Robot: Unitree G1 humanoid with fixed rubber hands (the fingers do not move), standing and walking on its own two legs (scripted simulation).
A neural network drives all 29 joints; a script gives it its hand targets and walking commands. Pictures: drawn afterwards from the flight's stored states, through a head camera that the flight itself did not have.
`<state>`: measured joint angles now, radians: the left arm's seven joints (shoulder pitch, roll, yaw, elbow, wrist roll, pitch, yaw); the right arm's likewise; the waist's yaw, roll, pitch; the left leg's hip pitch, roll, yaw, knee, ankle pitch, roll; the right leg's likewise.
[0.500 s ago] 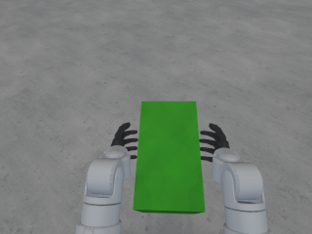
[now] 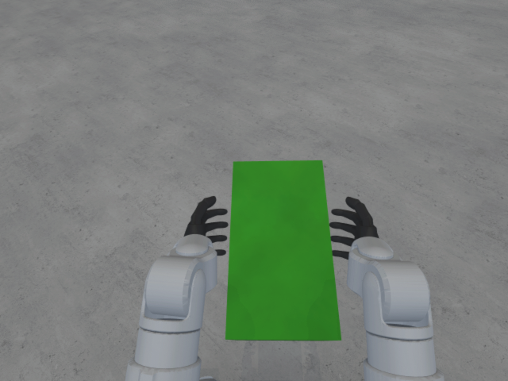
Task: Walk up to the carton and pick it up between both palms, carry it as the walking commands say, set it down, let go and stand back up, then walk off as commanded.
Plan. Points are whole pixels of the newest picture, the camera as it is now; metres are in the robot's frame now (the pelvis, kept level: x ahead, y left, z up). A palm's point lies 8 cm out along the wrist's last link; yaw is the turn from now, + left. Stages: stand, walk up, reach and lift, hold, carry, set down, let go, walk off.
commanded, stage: carry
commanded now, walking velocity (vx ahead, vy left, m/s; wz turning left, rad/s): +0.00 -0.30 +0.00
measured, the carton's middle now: (278, 253) +0.34 -0.01 -0.01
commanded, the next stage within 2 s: none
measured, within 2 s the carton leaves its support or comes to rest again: neither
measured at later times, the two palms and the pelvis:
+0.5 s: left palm (325, 295) +0.22 -0.06 +0.11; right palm out of the picture +0.23 -0.30 +0.11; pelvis -0.08 -0.19 +0.00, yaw +0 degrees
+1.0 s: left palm (505, 378) +0.13 -0.23 +0.11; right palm out of the picture +0.14 -0.46 +0.11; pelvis -0.16 -0.35 +0.01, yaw +1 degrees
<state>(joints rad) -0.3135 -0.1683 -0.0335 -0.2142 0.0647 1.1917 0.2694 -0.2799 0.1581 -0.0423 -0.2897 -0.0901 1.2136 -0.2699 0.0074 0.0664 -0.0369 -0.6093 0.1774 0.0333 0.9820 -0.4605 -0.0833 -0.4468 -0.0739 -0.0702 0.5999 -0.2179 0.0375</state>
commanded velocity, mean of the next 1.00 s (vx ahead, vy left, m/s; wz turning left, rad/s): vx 0.00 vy -0.26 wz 0.00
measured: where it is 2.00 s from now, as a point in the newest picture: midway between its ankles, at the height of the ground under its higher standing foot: outside the picture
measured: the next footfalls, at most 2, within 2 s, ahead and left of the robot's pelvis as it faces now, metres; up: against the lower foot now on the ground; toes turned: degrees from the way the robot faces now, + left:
left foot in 0.16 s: +0.02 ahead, +0.04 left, +0.00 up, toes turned +10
right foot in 0.50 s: +0.00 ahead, -0.36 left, +0.00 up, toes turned -5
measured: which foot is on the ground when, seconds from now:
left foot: up 0.00-0.14, down 0.16-0.50, up 0.52-0.72, down 0.74-1.00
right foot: down 0.00-0.16, up 0.18-0.48, down 0.50-0.76, up 0.78-1.00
